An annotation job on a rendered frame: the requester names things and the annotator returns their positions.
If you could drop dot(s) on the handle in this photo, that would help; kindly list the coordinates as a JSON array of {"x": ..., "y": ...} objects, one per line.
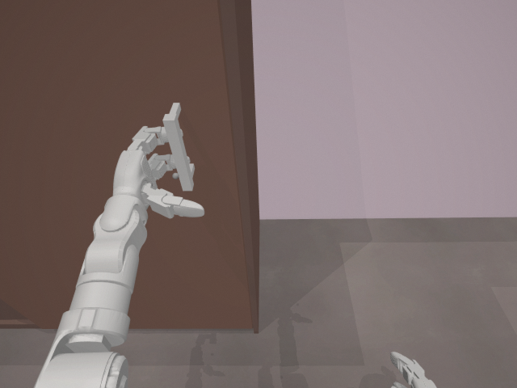
[{"x": 173, "y": 132}]

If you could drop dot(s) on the wardrobe door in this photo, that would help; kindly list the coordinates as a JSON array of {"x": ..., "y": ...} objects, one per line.
[
  {"x": 78, "y": 80},
  {"x": 7, "y": 312}
]

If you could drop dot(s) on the left robot upper arm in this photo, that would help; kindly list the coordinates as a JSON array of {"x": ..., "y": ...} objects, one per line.
[{"x": 86, "y": 370}]

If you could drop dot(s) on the right robot hand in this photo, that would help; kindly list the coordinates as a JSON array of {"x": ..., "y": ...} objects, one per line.
[{"x": 412, "y": 372}]

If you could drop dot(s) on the left robot hand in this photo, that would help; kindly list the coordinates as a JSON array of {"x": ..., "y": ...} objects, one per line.
[{"x": 133, "y": 171}]

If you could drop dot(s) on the left robot forearm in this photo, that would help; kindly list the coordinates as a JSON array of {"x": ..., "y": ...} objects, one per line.
[{"x": 98, "y": 316}]

